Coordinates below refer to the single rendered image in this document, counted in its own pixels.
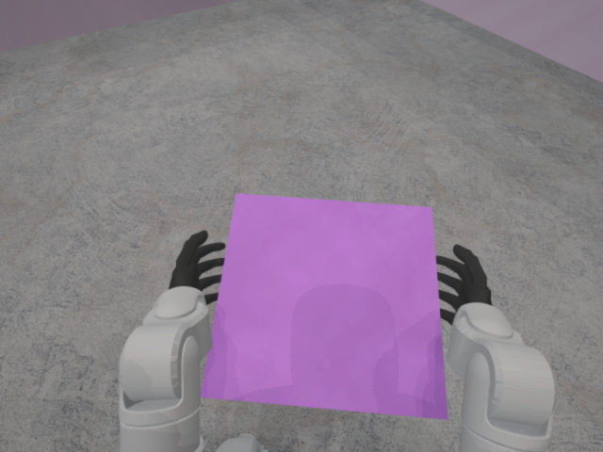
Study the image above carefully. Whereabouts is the robot left forearm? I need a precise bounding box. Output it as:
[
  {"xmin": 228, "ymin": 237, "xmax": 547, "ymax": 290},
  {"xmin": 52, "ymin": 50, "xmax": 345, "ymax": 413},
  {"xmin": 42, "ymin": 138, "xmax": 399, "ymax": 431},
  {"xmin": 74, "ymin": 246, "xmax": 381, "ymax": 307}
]
[{"xmin": 119, "ymin": 286, "xmax": 213, "ymax": 452}]

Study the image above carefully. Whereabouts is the carton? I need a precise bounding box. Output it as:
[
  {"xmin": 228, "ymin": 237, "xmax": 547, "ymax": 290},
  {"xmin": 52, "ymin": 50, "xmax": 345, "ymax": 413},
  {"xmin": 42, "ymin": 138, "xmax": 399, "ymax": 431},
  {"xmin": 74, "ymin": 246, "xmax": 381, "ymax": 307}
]
[{"xmin": 201, "ymin": 194, "xmax": 448, "ymax": 420}]

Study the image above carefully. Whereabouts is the robot right forearm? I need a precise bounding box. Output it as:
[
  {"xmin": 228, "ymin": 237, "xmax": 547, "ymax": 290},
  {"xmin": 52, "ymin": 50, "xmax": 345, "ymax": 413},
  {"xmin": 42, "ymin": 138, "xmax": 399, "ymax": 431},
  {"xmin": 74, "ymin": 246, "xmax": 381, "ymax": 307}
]
[{"xmin": 447, "ymin": 302, "xmax": 557, "ymax": 452}]

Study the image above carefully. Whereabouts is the right robot hand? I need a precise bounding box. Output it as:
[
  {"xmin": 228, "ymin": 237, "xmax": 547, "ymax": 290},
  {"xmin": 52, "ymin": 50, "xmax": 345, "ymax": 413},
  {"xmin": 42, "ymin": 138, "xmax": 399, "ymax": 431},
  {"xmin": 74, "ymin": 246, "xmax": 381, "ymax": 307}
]
[{"xmin": 436, "ymin": 244, "xmax": 493, "ymax": 326}]

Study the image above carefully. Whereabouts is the left robot hand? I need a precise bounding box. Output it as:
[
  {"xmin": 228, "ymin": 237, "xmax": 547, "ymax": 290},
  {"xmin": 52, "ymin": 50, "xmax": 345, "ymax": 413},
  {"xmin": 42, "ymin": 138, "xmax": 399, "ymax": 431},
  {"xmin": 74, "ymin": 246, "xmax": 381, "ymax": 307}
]
[{"xmin": 169, "ymin": 230, "xmax": 225, "ymax": 305}]

